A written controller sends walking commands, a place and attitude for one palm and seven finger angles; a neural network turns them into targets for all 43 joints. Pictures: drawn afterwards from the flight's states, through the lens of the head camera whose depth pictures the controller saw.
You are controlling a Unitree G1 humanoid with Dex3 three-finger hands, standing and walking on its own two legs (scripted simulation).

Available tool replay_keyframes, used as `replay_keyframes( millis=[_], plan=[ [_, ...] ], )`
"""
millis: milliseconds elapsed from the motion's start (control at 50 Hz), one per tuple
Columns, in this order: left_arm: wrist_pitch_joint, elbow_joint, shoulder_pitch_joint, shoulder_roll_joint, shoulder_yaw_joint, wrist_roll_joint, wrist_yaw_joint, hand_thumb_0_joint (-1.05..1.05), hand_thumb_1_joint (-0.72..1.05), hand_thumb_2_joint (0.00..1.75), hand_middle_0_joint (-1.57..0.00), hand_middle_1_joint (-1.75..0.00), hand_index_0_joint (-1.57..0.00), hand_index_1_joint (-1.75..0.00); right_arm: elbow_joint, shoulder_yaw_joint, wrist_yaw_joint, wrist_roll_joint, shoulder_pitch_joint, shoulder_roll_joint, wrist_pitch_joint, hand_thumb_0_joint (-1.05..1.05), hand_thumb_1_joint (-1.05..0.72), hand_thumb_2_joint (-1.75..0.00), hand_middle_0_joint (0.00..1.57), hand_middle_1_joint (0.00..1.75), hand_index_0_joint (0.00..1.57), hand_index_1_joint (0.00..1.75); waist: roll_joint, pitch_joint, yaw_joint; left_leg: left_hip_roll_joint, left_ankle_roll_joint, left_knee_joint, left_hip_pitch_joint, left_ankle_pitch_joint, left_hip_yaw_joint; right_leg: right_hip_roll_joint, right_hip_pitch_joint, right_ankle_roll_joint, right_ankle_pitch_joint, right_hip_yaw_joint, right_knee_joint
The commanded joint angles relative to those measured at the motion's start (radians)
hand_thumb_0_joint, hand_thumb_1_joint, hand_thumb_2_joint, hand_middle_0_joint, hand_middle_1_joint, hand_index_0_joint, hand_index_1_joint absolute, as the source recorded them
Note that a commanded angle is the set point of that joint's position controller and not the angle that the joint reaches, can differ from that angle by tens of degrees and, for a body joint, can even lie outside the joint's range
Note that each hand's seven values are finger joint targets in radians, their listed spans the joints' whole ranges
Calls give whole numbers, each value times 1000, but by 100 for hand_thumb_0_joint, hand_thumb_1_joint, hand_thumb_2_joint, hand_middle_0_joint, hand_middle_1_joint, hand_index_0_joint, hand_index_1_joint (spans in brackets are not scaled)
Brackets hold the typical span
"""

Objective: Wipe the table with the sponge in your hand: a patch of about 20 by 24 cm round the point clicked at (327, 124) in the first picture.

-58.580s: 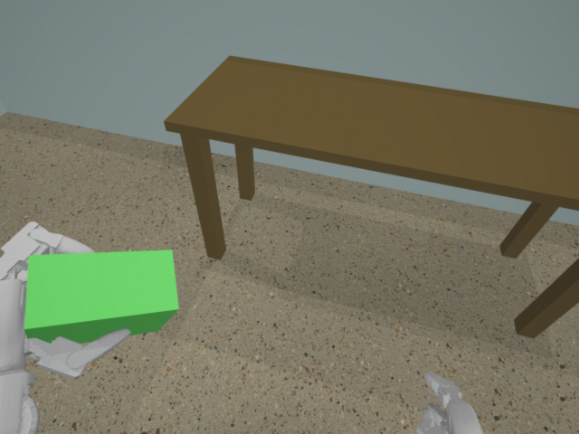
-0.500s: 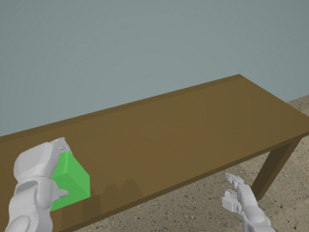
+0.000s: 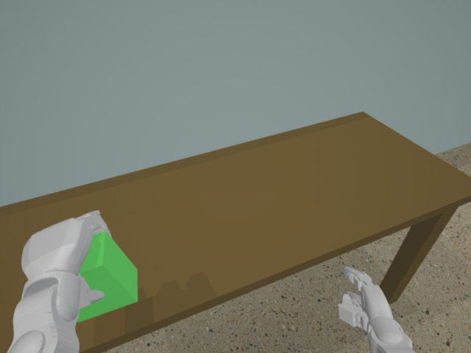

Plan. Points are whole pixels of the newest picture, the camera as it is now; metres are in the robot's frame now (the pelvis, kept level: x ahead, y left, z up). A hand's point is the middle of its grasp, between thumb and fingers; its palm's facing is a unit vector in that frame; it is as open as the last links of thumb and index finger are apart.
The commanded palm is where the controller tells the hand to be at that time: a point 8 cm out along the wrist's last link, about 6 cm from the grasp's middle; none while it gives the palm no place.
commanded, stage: bring the sponge back beside the body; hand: left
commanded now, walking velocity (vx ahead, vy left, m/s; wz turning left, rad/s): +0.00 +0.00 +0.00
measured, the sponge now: (98, 283) +0.19 +0.28 +0.04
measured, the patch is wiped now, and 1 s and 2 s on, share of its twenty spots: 1.00 1.00 1.00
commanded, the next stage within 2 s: step back with the hand held close in 0.04 s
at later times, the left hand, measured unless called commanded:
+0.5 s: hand (80, 246) +0.19 +0.27 +0.15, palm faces +0.34 -0.85 -0.39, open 10.5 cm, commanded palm +0.14 +0.30 +0.17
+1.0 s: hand (46, 275) +0.14 +0.28 +0.15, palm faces +0.43 -0.83 -0.36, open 10.5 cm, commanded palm +0.08 +0.32 +0.17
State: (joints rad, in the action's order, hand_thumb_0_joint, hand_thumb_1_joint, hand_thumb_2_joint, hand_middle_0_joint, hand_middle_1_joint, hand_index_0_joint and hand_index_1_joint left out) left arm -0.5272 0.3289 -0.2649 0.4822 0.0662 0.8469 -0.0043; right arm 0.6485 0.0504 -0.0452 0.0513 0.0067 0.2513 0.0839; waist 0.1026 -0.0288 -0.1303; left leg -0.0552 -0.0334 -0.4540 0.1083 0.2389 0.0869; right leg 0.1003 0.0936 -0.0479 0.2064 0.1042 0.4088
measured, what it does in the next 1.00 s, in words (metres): shifts its weight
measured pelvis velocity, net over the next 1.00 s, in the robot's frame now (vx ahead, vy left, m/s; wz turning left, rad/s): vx -0.06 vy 0.03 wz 0.05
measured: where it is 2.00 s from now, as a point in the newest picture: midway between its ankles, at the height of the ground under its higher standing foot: outside the picture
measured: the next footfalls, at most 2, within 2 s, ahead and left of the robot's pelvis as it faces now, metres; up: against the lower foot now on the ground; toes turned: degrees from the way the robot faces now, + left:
right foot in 1.32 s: -0.09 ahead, -0.10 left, +0.00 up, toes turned +6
left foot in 1.52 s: -0.08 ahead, +0.11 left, +0.00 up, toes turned +0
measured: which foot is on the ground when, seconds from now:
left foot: down 0.00-1.00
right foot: down 0.00-1.00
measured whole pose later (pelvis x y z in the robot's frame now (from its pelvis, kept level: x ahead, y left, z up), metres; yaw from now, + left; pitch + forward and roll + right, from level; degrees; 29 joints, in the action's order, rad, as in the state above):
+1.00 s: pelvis -0.06 +0.03 -0.03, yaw +3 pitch +2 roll -3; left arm 0.12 0.56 -0.44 0.39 -0.35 -0.01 0.11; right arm 0.56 0.02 -0.07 0.00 -0.22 0.21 -0.02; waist -0.02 -0.06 0.01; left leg -0.05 -0.06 -0.76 0.51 0.29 0.06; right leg 0.08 0.45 0.01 0.23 0.04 0.65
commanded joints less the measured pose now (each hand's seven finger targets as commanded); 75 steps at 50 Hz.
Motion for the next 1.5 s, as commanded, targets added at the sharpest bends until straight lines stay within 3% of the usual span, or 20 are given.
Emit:
replay_keyframes(
  millis=[0, 140, 160, 180, 200, 240, 320, 440, 540, 640, 780, 1000, 1080, 1120, 1160, 1240, 1320, 1380, 1420, 1480],
  plan=[
    [19, 241, 239, 233, -175, 52, 53, 0, 10, 130, -120, -160, -120, -160, -202, -34, -3, -1, 289, 101, -66, 0, -90, -90, 20, 30, 20, 30, 4, -110, 1, 23, -22, 69, -3, -150, 29, -30, -5, -49, -37, 75, -81],
    [5, 92, 209, 185, -147, 57, 53, 0, 10, 130, -120, -160, -120, -160, -179, -31, -7, -1, 266, 102, -62, 0, -90, -90, 20, 30, 20, 30, -58, -56, 14, 25, -18, 68, 23, -142, 18, -33, 29, -44, -24, 45, -88],
    [283, 411, 393, 82, -375, -838, 68, 0, 10, 130, -120, -160, -120, -160, -416, -39, -12, -6, 84, 69, -63, 0, -90, -90, 20, 30, 20, 30, -193, 133, 115, 17, -37, -18, 75, 12, 53, -73, 245, -25, -88, 148, -162],
    [371, 168, 145, 197, -444, -844, 80, 0, 10, 130, -120, -160, -120, -160, -321, -22, -17, -34, 11, 82, -71, 0, -90, -90, 20, 30, 20, 30, -287, 41, 95, 16, -40, -60, 50, 26, 45, -111, 249, -30, -52, 129, -163],
    [445, 252, 75, 193, -504, -881, 93, 0, 10, 130, -120, -160, -120, -160, -320, -41, -28, -32, -64, 86, -67, 0, -90, -90, 20, 30, 20, 30, -321, 6, 91, 16, -30, -95, 30, 18, 57, -156, 254, -25, -67, 154, -172],
    [542, 408, 21, 141, -480, -918, 105, 0, 10, 130, -120, -160, -120, -160, -303, -47, -32, -28, -85, 82, -74, 0, -90, -90, 20, 30, 20, 30, -211, -135, 115, 53, -21, -153, 19, -32, 44, -248, 220, -37, -154, 149, -117],
    [631, 483, -148, 119, -528, -935, 134, 0, 10, 130, -120, -160, -120, -160, -275, -62, -41, -38, -109, 106, -86, 0, -90, -90, 20, 30, 20, 30, 47, -210, 121, 123, -23, -110, 94, -265, 92, -216, 145, -17, -322, 70, 48],
    [654, 433, -187, 99, -537, -920, 142, 0, 10, 130, -120, -160, -120, -160, -261, -88, -44, -39, -107, 120, -108, 0, -90, -90, 20, 30, 20, 30, -13, -188, 117, 168, -31, -47, 198, -285, 151, -132, 156, 20, -133, -10, 122],
    [671, 455, -172, 79, -520, -898, 141, 0, 10, 130, -120, -160, -120, -160, -257, -95, -42, -46, -98, 134, -134, 0, -90, -90, 20, 30, 20, 30, 17, -130, 116, 196, -61, 52, 359, -32, 216, -84, 114, 32, -11, -21, 184],
    [697, 466, -144, 83, -544, -868, 140, 0, 10, 130, -120, -160, -120, -160, -255, -102, -40, -49, -116, 142, -150, 0, -90, -90, 20, 30, 20, 30, -16, -108, 124, 179, -83, 58, 566, 299, 219, -92, 1, 27, -106, 7, 215],
    [723, 461, -114, 72, -555, -852, 137, 0, 10, 130, -120, -160, -120, -160, -249, -102, -36, -59, -140, 134, -162, 0, -90, -90, 20, 30, 20, 30, 12, -99, 133, 184, -94, 50, 637, 399, 231, -76, 19, 28, -96, 10, 272],
    [729, 518, -103, 110, -556, -879, 160, 0, 10, 130, -120, -160, -120, -160, -241, -93, -33, -58, -124, 107, -145, 0, -90, -90, 20, 30, 20, 30, -78, -129, 153, 126, -13, -166, 379, 238, 101, -238, 327, -53, -71, 150, 101],
    [737, 529, -117, 85, -565, -865, 166, 0, 10, 130, -120, -160, -120, -160, -246, -96, -35, -56, -106, 112, -153, 0, -90, -90, 20, 30, 20, 30, 0, -127, 148, 194, -53, -28, 495, 397, 147, -135, 244, 3, -6, 54, 213],
    [737, 536, -102, 73, -573, -846, 162, 0, 10, 130, -120, -160, -120, -160, -247, -104, -38, -66, -112, 126, -172, 0, -90, -90, 20, 30, 20, 30, 139, -147, 144, 292, -99, 138, 577, 483, 264, -43, 142, 48, 55, -36, 428],
    [733, 508, -67, 67, -573, -830, 157, 0, 10, 130, -120, -160, -120, -160, -228, -110, -29, -80, -129, 114, -189, 0, -90, -90, 20, 30, 20, 30, 144, -119, 138, 362, -136, 205, 617, 431, 304, -3, 126, 73, 151, -38, 610],
    [729, 444, -49, 4, -500, -856, 143, 0, 10, 130, -120, -160, -120, -160, -195, -92, -18, -71, -139, 92, -213, 0, -90, -90, 20, 30, 20, 30, 51, -93, 130, 318, -102, 93, 356, 86, 216, -24, 222, 60, 182, -39, 294],
    [760, 471, -41, 15, -472, -866, 133, 0, 10, 130, -120, -160, -120, -160, -176, -74, -13, -57, -113, 80, -221, 0, -90, -90, 20, 30, 20, 30, 32, -211, 125, 240, -30, -129, 128, -304, 124, -99, 188, 23, -171, -14, -35],
    [759, 505, -81, 73, -493, -890, 140, 0, 10, 130, -120, -160, -120, -160, -208, -101, -28, -31, -105, 77, -189, 0, -90, -90, 20, 30, 20, 30, -257, -220, 145, 67, 59, -435, 127, 20, -51, -332, 299, -102, -528, 134, -27],
    [752, 492, -154, 97, -530, -898, 148, 0, 10, 130, -120, -160, -120, -160, -230, -82, -31, -49, -92, 49, -166, 0, -90, -90, 20, 30, 20, 30, -191, -135, 145, 58, 60, -492, 300, 152, -22, -377, 284, -128, -597, 167, -3],
    [745, 437, -158, 115, -563, -899, 150, 0, 10, 130, -120, -160, -120, -160, -230, -67, -32, -48, -96, 54, -129, 0, -90, -90, 20, 30, 20, 30, -168, -132, 158, 97, 47, -219, 328, -4, -15, -331, 208, -67, -672, 107, 121]
  ],
)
